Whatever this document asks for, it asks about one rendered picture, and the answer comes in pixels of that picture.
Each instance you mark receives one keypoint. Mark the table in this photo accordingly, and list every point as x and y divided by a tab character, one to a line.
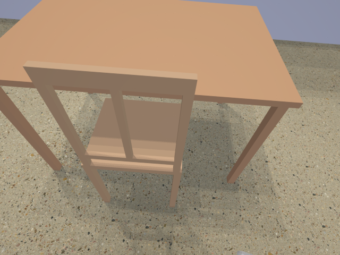
228	46

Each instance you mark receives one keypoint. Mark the chair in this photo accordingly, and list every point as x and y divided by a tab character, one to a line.
130	135

